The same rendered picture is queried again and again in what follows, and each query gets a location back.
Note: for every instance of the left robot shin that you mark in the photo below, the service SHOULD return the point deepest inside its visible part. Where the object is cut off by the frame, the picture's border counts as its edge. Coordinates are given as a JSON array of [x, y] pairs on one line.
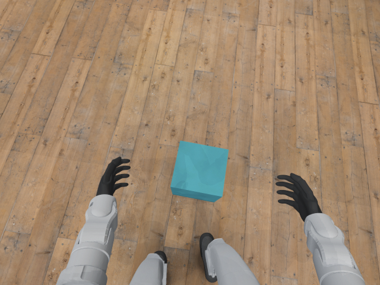
[[153, 256]]

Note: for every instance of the robot right hand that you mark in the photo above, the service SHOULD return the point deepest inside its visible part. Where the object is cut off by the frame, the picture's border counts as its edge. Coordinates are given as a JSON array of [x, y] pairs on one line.
[[304, 200]]

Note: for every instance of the carton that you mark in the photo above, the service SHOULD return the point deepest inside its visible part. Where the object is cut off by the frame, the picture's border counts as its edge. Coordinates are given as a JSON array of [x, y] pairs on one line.
[[199, 171]]

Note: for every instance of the robot left hand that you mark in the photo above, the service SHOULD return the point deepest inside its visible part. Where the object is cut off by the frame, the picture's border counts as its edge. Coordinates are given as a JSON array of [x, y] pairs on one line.
[[107, 183]]

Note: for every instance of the right robot forearm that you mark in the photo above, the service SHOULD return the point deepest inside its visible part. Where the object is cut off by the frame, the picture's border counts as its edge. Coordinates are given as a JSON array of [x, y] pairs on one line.
[[333, 261]]

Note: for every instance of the left robot forearm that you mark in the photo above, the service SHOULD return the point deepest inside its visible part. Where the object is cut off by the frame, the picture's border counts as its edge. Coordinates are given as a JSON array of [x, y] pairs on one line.
[[92, 249]]

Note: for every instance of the robot left foot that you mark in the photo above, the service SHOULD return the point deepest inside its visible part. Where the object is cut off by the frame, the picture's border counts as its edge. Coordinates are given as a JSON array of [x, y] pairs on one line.
[[162, 255]]

